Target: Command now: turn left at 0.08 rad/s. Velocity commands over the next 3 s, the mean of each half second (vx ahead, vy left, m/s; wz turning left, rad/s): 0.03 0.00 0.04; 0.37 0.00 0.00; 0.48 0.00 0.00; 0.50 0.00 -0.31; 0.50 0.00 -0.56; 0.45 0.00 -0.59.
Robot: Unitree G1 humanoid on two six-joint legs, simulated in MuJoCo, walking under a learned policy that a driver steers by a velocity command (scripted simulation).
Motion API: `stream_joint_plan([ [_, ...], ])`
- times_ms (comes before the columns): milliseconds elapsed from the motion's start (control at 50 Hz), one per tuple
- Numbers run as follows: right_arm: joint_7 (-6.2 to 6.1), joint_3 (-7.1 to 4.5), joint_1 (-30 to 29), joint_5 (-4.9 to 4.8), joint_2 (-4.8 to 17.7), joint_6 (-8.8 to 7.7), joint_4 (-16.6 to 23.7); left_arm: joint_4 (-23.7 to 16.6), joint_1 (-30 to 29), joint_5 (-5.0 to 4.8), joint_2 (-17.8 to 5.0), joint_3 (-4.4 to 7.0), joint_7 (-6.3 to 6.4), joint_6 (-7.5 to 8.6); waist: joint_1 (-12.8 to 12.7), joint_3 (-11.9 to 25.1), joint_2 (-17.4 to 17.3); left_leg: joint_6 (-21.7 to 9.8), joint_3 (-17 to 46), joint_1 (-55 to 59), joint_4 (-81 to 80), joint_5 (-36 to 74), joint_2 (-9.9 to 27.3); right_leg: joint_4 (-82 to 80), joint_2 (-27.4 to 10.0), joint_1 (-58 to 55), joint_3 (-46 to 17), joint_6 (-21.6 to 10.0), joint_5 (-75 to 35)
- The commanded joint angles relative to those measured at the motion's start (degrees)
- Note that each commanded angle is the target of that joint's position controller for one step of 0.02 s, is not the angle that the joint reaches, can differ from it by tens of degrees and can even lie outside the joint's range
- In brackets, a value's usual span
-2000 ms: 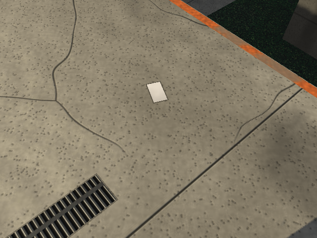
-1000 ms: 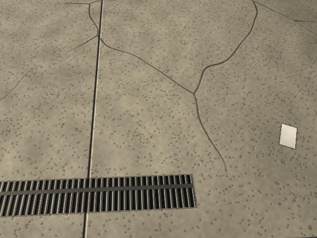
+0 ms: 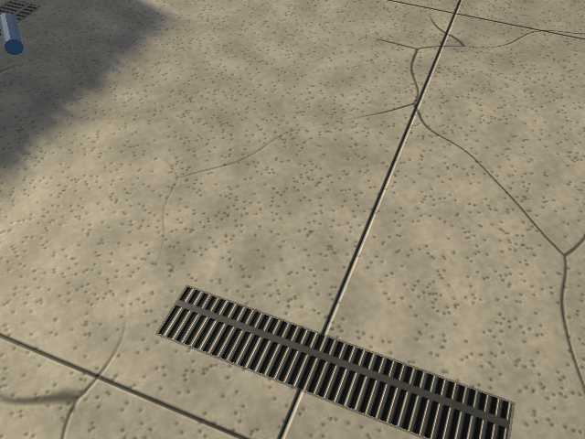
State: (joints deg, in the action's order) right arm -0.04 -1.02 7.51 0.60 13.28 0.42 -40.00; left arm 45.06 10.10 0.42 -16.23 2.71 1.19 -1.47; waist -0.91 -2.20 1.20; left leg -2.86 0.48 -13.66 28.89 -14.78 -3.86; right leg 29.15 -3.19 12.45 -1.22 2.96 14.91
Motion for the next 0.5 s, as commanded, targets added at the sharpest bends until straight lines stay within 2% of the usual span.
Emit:
stream_joint_plan([
  [20, 0.19, -2.09, 4.1, 0.70, 7.0, -1.40, 1.5, -1.9, 0.3, 0.00, -11.2, 2.24, 0.09, 1.31, 4.1, 4.8, 5.6, -0.8, 6.5, -0.5, -7.3, 2.2, 6.0, -3.6, -4.5, -5.4, -3.7, -4.3, -16.1],
  [40, 0.03, -2.03, 1.0, 1.04, 8.1, -1.24, 0.9, -2.5, -0.9, -0.33, -7.8, 1.63, -0.37, 1.61, 1.4, 4.3, 4.2, 0.7, 5.3, 2.6, -5.7, 1.8, 4.9, -4.9, -3.3, -1.8, -3.3, -4.9, -9.1],
  [60, -0.15, -2.29, -0.7, 0.67, 8.2, -1.00, 1.0, -2.2, -1.1, 0.17, -6.1, 1.06, -0.52, 1.93, 1.0, 3.4, 3.6, 0.7, 5.0, 3.1, -4.9, 2.2, 4.8, -5.7, -2.8, -0.3, -3.1, -4.2, -6.5],
  [80, -0.49, -2.21, -1.2, 0.40, 7.5, -0.66, 0.8, -1.9, -1.5, 0.49, -6.0, 0.95, -0.49, 2.23, 1.1, 3.4, 3.3, 0.3, 5.2, 3.6, -4.5, 4.1, 5.3, -5.9, -2.3, 0.1, -2.8, -3.4, -6.7],
  [140, -0.85, -2.30, -0.1, 0.28, 7.0, 0.13, -0.4, -0.8, -0.1, 0.28, -5.3, 0.46, -0.30, 2.99, 0.8, 2.8, 2.1, -0.1, 5.5, 3.2, -4.6, 6.8, 5.4, -5.4, -1.7, -0.4, -2.0, -2.6, -7.5],
  [260, -1.19, -2.57, 1.2, 0.01, 6.6, 0.09, -3.8, 1.0, 0.3, 0.13, -5.4, 0.06, 0.29, 2.86, 0.5, 2.1, -0.7, 0.7, 5.2, 3.3, -4.8, 8.5, 5.3, -5.4, -1.0, -0.7, -1.7, -2.9, -7.0],
  [380, -1.64, -2.78, 2.2, -0.16, 7.0, 0.05, -7.5, 3.4, 0.5, 0.04, -5.1, -0.26, 0.32, 2.84, 0.6, 1.8, -1.5, 1.2, 4.9, 4.3, -5.0, 10.3, 5.4, -5.7, -0.4, -0.9, -1.3, -3.1, -7.5],
  [400, -1.76, -2.81, 3.1, -0.29, 7.0, 0.13, -8.5, 4.2, 1.5, -0.06, -5.0, -0.26, 0.38, 2.72, 0.6, 3.0, -1.5, 1.0, 4.2, 4.7, -4.8, 4.8, 4.6, -5.8, 0.3, -1.3, -0.6, -3.4, -2.0],
  [420, -1.90, -3.08, 3.6, -0.68, 7.5, 0.26, -9.1, 4.6, 1.8, -0.45, -5.5, -0.04, 0.48, 2.53, 0.7, 2.2, -1.2, 0.4, 3.3, 3.4, -4.0, -5.4, 3.5, -5.4, 1.1, -0.2, -0.2, -4.3, 7.0],
  [460, -2.03, -3.24, 3.6, -1.15, 7.6, -0.15, -9.2, 4.4, 1.7, -1.00, -5.7, 0.07, 0.76, 2.60, 0.7, -3.0, -0.3, -1.1, 3.8, -3.1, -3.3, -22.3, 3.2, -6.3, 0.3, 4.3, -2.8, -6.8, 23.5],
  [500, -1.70, -2.98, 3.2, -1.65, 6.6, -2.02, -8.9, 4.6, 3.7, -1.55, -6.2, 0.17, 0.73, 3.92, 0.1, -6.2, 1.2, -2.0, 4.5, -8.0, -1.2, -23.3, 3.9, -8.3, -2.8, 4.4, -8.2, -9.6, 28.3],
])
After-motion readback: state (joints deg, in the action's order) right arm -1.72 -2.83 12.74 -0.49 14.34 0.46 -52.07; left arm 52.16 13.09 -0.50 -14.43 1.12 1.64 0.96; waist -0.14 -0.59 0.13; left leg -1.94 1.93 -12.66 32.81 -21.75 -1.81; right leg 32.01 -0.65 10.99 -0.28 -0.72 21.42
